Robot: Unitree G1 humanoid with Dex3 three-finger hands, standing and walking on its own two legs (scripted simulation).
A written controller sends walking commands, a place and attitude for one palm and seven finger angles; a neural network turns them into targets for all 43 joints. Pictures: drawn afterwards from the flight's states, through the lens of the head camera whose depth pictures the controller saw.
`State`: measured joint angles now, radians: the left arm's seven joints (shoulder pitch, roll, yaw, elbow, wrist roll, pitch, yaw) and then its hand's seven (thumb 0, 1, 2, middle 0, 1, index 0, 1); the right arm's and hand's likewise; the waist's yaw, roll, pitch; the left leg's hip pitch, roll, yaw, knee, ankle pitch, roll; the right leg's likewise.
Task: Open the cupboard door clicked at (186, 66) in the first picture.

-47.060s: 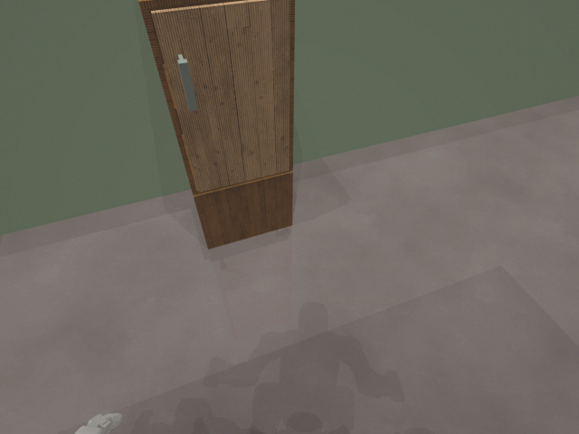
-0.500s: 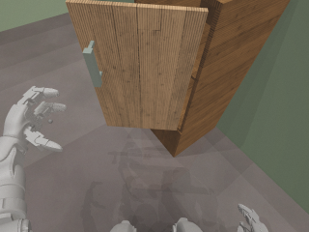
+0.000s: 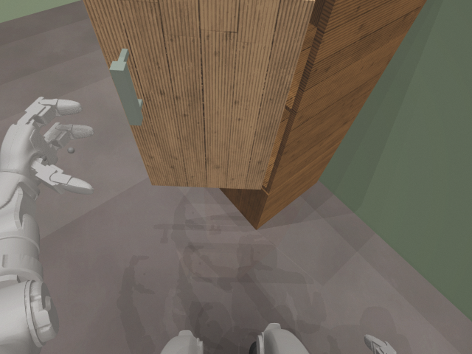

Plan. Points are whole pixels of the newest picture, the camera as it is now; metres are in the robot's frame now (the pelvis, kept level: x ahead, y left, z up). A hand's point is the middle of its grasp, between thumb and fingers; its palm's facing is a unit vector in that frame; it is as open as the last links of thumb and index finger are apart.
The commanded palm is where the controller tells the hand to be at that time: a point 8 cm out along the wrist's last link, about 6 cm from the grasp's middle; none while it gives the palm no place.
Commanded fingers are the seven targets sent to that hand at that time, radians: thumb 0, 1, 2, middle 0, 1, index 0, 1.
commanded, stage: move the hooked fingers beside the handle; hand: left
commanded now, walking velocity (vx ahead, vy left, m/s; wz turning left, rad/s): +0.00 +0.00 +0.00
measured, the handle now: (130, 88) +0.58 +0.20 +0.07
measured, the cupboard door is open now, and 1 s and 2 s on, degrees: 50 50 50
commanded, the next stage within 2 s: slide the fingers in behind the handle in 1.56 s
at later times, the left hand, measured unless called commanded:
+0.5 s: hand (78, 116) +0.49 +0.28 +0.08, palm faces -0.02 -1.00 -0.01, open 14.0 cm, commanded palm +0.48 +0.32 +0.07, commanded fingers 0.00 -0.50 0.30 -0.30 -1.20 -0.30 -1.20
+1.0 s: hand (79, 107) +0.52 +0.28 +0.07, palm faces -0.02 -1.00 -0.01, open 14.0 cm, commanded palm +0.51 +0.31 +0.07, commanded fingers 0.00 -0.50 0.30 -0.30 -1.20 -0.30 -1.20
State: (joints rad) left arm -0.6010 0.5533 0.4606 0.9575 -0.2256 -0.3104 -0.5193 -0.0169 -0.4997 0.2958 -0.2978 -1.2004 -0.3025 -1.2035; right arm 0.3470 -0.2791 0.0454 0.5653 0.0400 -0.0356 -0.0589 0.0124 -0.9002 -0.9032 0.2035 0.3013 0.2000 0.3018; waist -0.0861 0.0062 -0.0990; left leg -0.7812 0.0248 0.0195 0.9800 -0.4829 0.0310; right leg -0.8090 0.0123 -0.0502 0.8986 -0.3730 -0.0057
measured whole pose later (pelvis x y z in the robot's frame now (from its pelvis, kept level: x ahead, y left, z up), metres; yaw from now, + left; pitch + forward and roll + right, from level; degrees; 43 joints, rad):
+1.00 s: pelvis +0.01 +0.01 -0.01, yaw -2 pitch +24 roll -5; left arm -0.90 0.77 0.54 1.18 -0.11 -0.31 -0.52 -0.02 -0.50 0.30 -0.30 -1.20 -0.30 -1.20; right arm 0.45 -0.28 0.07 0.56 0.00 0.11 -0.02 0.01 -0.90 -0.90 0.20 0.30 0.20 0.30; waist -0.19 0.02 -0.09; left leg -0.96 0.05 0.01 1.05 -0.52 0.05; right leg -0.96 0.04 -0.06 0.90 -0.37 0.01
